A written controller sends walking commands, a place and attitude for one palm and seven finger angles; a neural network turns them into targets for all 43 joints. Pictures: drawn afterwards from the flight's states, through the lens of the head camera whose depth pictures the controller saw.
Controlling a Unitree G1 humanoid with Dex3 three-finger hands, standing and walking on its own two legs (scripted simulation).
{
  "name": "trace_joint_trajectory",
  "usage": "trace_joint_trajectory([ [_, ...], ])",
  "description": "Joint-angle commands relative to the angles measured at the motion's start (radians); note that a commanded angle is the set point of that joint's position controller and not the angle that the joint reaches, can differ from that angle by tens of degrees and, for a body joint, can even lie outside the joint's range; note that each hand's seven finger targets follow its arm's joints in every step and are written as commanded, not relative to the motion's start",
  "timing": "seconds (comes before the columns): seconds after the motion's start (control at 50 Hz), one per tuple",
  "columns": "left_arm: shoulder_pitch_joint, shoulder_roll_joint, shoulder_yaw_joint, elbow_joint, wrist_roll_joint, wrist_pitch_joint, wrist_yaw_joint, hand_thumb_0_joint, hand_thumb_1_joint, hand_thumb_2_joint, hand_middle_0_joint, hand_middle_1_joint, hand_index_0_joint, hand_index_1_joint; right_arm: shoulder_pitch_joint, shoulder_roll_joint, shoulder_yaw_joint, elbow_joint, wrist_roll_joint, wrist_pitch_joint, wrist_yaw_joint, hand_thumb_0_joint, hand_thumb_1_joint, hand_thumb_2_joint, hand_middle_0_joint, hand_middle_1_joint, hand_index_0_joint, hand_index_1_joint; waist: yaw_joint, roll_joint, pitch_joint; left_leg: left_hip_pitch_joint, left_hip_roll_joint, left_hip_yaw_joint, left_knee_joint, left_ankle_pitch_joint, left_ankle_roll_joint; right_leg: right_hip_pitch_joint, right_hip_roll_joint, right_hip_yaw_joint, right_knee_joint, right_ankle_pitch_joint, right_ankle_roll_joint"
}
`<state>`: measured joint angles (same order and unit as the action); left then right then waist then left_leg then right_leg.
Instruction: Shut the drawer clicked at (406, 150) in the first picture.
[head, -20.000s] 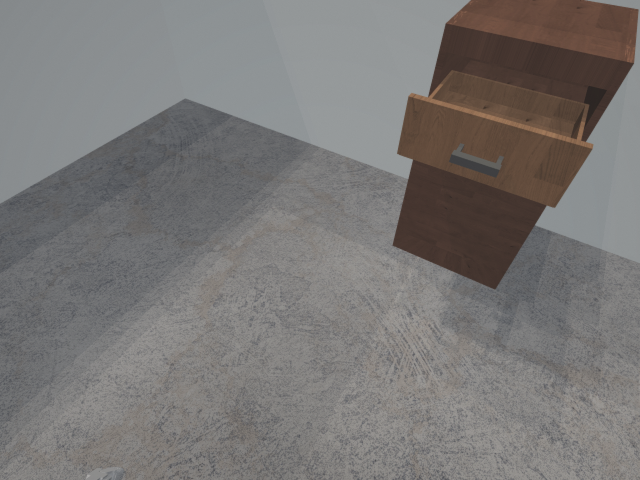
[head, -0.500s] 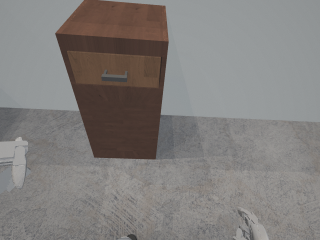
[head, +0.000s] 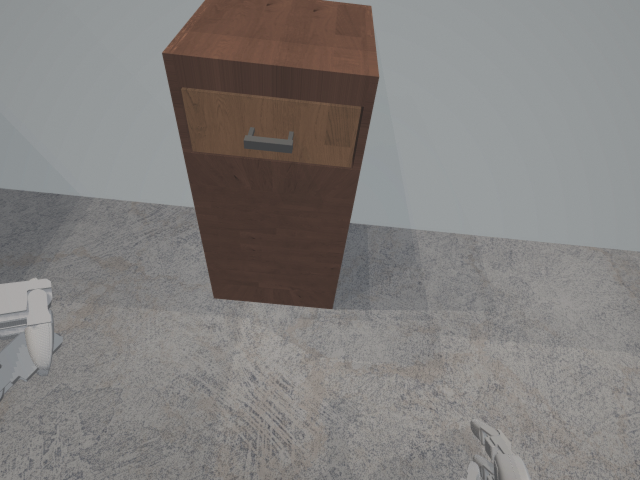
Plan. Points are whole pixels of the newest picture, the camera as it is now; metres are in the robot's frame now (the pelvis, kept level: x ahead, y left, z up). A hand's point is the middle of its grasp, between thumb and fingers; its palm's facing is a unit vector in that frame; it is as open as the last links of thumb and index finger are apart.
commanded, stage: stop stepping back and stand still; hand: left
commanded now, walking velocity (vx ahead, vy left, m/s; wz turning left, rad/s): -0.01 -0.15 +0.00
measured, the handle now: (270, 139) +0.80 +0.17 -0.03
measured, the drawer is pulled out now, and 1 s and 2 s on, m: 0.00 0.00 0.00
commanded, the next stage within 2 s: let the arm hang, fingers relaxed in 0.78 s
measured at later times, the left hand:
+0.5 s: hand (94, 342) +0.19 +0.22 +0.17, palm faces +0.37 -0.83 -0.42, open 3.2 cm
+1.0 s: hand (130, 413) +0.18 +0.23 +0.01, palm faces +0.14 -0.88 -0.45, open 3.1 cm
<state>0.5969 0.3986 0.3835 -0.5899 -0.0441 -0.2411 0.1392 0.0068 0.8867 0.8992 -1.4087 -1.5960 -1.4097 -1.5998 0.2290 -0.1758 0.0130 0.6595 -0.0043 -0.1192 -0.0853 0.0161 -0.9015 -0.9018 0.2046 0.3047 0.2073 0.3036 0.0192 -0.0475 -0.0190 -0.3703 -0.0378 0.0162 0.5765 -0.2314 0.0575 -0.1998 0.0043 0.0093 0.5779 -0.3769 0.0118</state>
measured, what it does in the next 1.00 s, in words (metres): steps on the spot: right foot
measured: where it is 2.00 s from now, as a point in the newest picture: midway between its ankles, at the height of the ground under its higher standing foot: outside the picture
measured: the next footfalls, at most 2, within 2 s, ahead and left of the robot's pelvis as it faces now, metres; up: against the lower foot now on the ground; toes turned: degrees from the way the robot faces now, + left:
right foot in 0.24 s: +0.00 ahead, -0.11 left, +0.00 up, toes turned -4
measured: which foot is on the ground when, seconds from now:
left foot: down 0.00-1.00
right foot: down 0.00-0.00, up 0.02-0.22, down 0.24-1.00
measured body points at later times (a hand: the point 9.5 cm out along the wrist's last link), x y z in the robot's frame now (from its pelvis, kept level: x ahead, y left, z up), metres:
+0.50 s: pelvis +0.00 -0.02 +0.01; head -0.01 -0.01 +0.46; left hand +0.16 +0.26 +0.19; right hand +0.13 -0.27 -0.08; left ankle +0.03 +0.09 -0.73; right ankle -0.04 -0.11 -0.73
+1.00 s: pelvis -0.02 -0.01 +0.00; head -0.02 -0.04 +0.45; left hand +0.17 +0.28 +0.03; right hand +0.15 -0.27 -0.11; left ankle +0.03 +0.09 -0.73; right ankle -0.04 -0.11 -0.73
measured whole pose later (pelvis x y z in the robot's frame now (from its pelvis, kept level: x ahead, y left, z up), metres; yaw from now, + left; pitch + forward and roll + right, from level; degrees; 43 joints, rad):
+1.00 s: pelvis -0.02 -0.01 +0.00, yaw +0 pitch +0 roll -1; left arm 0.34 0.34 0.13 0.16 0.02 -0.06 0.02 0.00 0.90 0.90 -1.36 -1.56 -1.36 -1.56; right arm 0.14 -0.29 -0.01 0.77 -0.01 -0.05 0.00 0.01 -0.90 -0.90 0.20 0.30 0.21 0.30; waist 0.02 0.07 -0.02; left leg -0.35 -0.02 -0.01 0.59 -0.24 0.03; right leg -0.23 0.02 -0.08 0.57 -0.35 -0.04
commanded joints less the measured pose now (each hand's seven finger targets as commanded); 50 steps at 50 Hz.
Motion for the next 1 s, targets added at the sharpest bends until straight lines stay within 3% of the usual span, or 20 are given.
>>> trace_joint_trajectory([
  [0.0, -0.095, 0.160, 0.086, -0.266, -0.001, -0.067, 0.012, 0.000, 0.900, 0.900, -1.400, -1.600, -1.400, -1.600, -0.075, -0.122, -0.041, -0.160, -0.017, -0.105, -0.001, 0.000, -0.900, -0.900, 0.200, 0.300, 0.200, 0.300, -0.026, 0.258, -0.088, 0.278, 0.309, -0.421, -0.407, 0.119, -0.011, -0.173, 0.013, 0.051, 0.217, -0.129, -0.008],
  [0.04, 0.003, 0.133, 0.072, -0.253, 0.002, -0.048, 0.018, 0.000, 0.900, 0.900, -1.400, -1.600, -1.400, -1.600, -0.072, -0.129, -0.044, -0.173, -0.012, -0.106, 0.016, 0.000, -0.900, -0.900, 0.200, 0.300, 0.200, 0.300, -0.021, 0.143, -0.108, 0.277, 0.301, -0.341, -0.390, 0.062, 0.040, -0.141, 0.000, 0.042, 0.153, -0.075, -0.006],
  [0.08, 0.076, 0.126, 0.078, -0.243, 0.004, -0.025, 0.020, 0.000, 0.900, 0.900, -1.400, -1.600, -1.400, -1.600, -0.091, -0.138, -0.042, -0.190, -0.012, -0.096, 0.026, 0.000, -0.900, -0.900, 0.200, 0.300, 0.200, 0.300, -0.018, 0.193, -0.089, 0.185, 0.255, -0.250, -0.435, -0.094, 0.016, -0.055, 0.017, -0.010, 0.062, -0.047, -0.009],
  [0.14, 0.101, 0.122, 0.079, -0.215, 0.007, -0.008, 0.026, 0.000, 0.900, 0.900, -1.400, -1.600, -1.400, -1.600, -0.110, -0.138, -0.039, -0.203, -0.018, -0.060, 0.018, 0.000, -0.900, -0.900, 0.200, 0.300, 0.200, 0.300, -0.027, 0.291, -0.021, -0.031, 0.206, -0.168, -0.485, -0.351, -0.023, 0.115, 0.047, -0.084, -0.063, -0.032, -0.023],
  [0.16, 0.105, 0.136, 0.093, -0.196, 0.007, -0.003, 0.028, 0.000, 0.900, 0.900, -1.400, -1.600, -1.400, -1.600, -0.108, -0.137, -0.040, -0.205, -0.020, -0.047, 0.013, 0.000, -0.900, -0.900, 0.200, 0.300, 0.200, 0.300, -0.028, 0.254, -0.016, -0.064, 0.185, -0.147, -0.454, -0.358, -0.030, 0.158, 0.048, -0.087, -0.124, -0.016, -0.030],
  [0.2, 0.094, 0.150, 0.100, -0.189, 0.002, -0.001, 0.026, 0.000, 0.900, 0.900, -1.400, -1.600, -1.400, -1.600, -0.113, -0.126, -0.040, -0.214, -0.017, -0.024, 0.007, 0.000, -0.900, -0.900, 0.200, 0.300, 0.200, 0.300, -0.036, 0.146, -0.016, -0.026, 0.122, -0.092, -0.296, -0.231, -0.045, 0.128, -0.007, -0.024, -0.276, 0.013, -0.051],
  [0.24, 0.043, 0.170, 0.123, -0.178, -0.010, -0.009, 0.023, 0.000, 0.900, 0.900, -1.400, -1.600, -1.400, -1.600, -0.102, -0.130, -0.051, -0.197, -0.020, -0.008, 0.006, 0.000, -0.900, -0.900, 0.200, 0.300, 0.200, 0.300, -0.041, 0.006, -0.042, 0.091, 0.073, -0.054, -0.062, -0.094, -0.064, -0.046, -0.152, 0.156, -0.377, -0.117, -0.116],
  [0.26, 0.030, 0.165, 0.117, -0.171, -0.012, -0.001, 0.024, 0.000, 0.900, 0.900, -1.400, -1.600, -1.400, -1.600, -0.105, -0.132, -0.055, -0.189, -0.009, -0.008, 0.005, 0.000, -0.900, -0.900, 0.200, 0.300, 0.200, 0.300, -0.031, -0.064, -0.027, 0.093, 0.060, -0.048, 0.046, -0.081, -0.065, -0.132, -0.215, 0.246, -0.417, -0.236, -0.144],
  [0.28, 0.005, 0.156, 0.108, -0.184, -0.013, 0.004, 0.027, 0.000, 0.900, 0.900, -1.400, -1.600, -1.400, -1.600, -0.103, -0.137, -0.060, -0.182, -0.001, -0.005, 0.006, 0.000, -0.900, -0.900, 0.200, 0.300, 0.200, 0.300, -0.033, -0.090, -0.003, 0.058, 0.062, -0.043, 0.116, -0.064, -0.059, -0.143, -0.252, 0.281, -0.422, -0.235, -0.162],
  [0.32, 0.013, 0.116, 0.073, -0.149, -0.009, -0.002, 0.031, 0.000, 0.900, 0.900, -1.400, -1.600, -1.400, -1.600, -0.096, -0.136, -0.052, -0.173, 0.010, -0.012, 0.010, 0.000, -0.900, -0.900, 0.200, 0.300, 0.200, 0.300, -0.042, -0.033, 0.009, 0.033, 0.079, -0.041, 0.060, -0.006, -0.048, -0.053, -0.246, 0.208, -0.324, 0.035, -0.155],
  [0.38, -0.032, 0.131, 0.062, -0.169, 0.001, -0.026, 0.031, 0.000, 0.900, 0.900, -1.400, -1.600, -1.400, -1.600, -0.123, -0.151, -0.052, -0.172, 0.014, -0.035, -0.004, 0.000, -0.900, -0.900, 0.200, 0.300, 0.200, 0.300, -0.030, 0.077, 0.013, 0.161, 0.100, -0.053, -0.128, 0.138, -0.028, -0.043, -0.143, 0.076, -0.213, 0.217, -0.061],
  [0.44, -0.017, 0.144, 0.076, -0.174, 0.012, -0.044, 0.025, 0.000, 0.900, 0.900, -1.400, -1.600, -1.400, -1.600, -0.107, -0.149, -0.042, -0.175, 0.007, -0.038, -0.005, 0.000, -0.900, -0.900, 0.200, 0.300, 0.200, 0.300, -0.020, 0.165, -0.032, 0.187, 0.157, -0.150, -0.175, 0.375, 0.003, -0.002, -0.051, -0.008, -0.106, 0.315, -0.011],
  [0.48, -0.001, 0.158, 0.087, -0.168, 0.011, -0.053, 0.022, 0.000, 0.900, 0.900, -1.400, -1.600, -1.400, -1.600, -0.109, -0.153, -0.048, -0.179, 0.008, -0.044, -0.004, 0.000, -0.900, -0.900, 0.200, 0.300, 0.200, 0.300, -0.015, 0.129, -0.035, 0.153, 0.165, -0.169, -0.195, 0.329, 0.003, 0.026, -0.038, -0.001, -0.121, 0.273, -0.007],
  [0.64, 0.096, 0.134, 0.099, -0.137, -0.017, -0.057, 0.018, 0.000, 0.900, 0.900, -1.400, -1.600, -1.400, -1.600, -0.099, -0.144, -0.056, -0.194, 0.011, -0.031, 0.014, 0.000, -0.900, -0.900, 0.200, 0.300, 0.200, 0.300, -0.027, 0.061, -0.072, 0.157, 0.105, -0.076, -0.113, 0.261, -0.031, 0.051, -0.092, 0.068, -0.219, 0.381, -0.033],
  [0.84, 0.030, 0.131, 0.072, -0.157, -0.012, -0.034, 0.021, 0.000, 0.900, 0.900, -1.400, -1.600, -1.400, -1.600, -0.115, -0.144, -0.050, -0.202, 0.009, -0.018, 0.001, 0.000, -0.900, -0.900, 0.200, 0.300, 0.200, 0.300, -0.023, 0.090, -0.062, 0.213, 0.109, -0.079, -0.145, 0.263, -0.023, 0.020, -0.069, 0.047, -0.237, 0.338, -0.018],
  [0.86, -0.116, 0.037, -0.286, 0.694, 0.086, 0.120, -0.122, 0.000, 0.900, 0.900, -1.400, -1.600, -1.400, -1.600, -0.177, -0.345, -0.107, 0.034, 0.018, -0.055, 0.096, 0.000, -0.900, -0.900, 0.200, 0.300, 0.200, 0.300, -0.050, 0.090, -0.009, 0.120, 0.146, -0.117, 0.021, 0.387, -0.015, -0.087, -0.147, -0.015, -0.062, 0.460, -0.051],
  [0.88, -0.116, 0.006, -0.266, 0.714, 0.077, 0.192, -0.140, 0.000, 0.900, 0.900, -1.360, -1.557, -1.360, -1.557, -0.084, -0.286, -0.115, 0.039, 0.019, -0.001, 0.092, 0.000, -0.900, -0.900, 0.200, 0.300, 0.200, 0.300, -0.038, 0.059, -0.088, 0.176, 0.140, -0.100, 0.014, 0.390, -0.022, -0.077, -0.137, 0.057, -0.094, 0.434, -0.056],
  [0.9, -0.145, -0.014, -0.267, 0.747, 0.078, 0.207, -0.139, 0.000, 0.900, 0.900, -1.320, -1.513, -1.320, -1.513, -0.048, -0.258, -0.098, 0.031, 0.010, 0.027, 0.090, 0.000, -0.900, -0.900, 0.200, 0.300, 0.200, 0.300, -0.033, 0.003, -0.090, 0.136, 0.145, -0.126, 0.010, 0.308, -0.005, -0.072, -0.131, 0.031, -0.082, 0.344, -0.066],
  [0.94, -0.219, -0.008, -0.281, 0.847, 0.080, 0.214, -0.139, 0.000, 0.900, 0.900, -1.240, -1.427, -1.240, -1.427, -0.061, -0.244, -0.078, 0.023, -0.005, 0.058, 0.086, 0.000, -0.900, -0.900, 0.200, 0.300, 0.200, 0.300, -0.025, -0.138, -0.049, 0.081, 0.129, -0.147, 0.016, 0.218, 0.012, -0.075, -0.134, 0.047, -0.096, 0.311, -0.082],
  [0.98, -0.299, 0.005, -0.293, 0.971, 0.080, 0.223, -0.135, 0.000, 0.900, 0.900, -1.160, -1.340, -1.160, -1.340, -0.071, -0.234, -0.073, 0.042, -0.013, 0.081, 0.084, 0.000, -0.900, -0.900, 0.200, 0.300, 0.200, 0.300, -0.031, -0.190, -0.015, 0.082, 0.088, -0.119, 0.032, 0.180, -0.003, -0.090, -0.167, 0.074, -0.128, 0.315, -0.118],
])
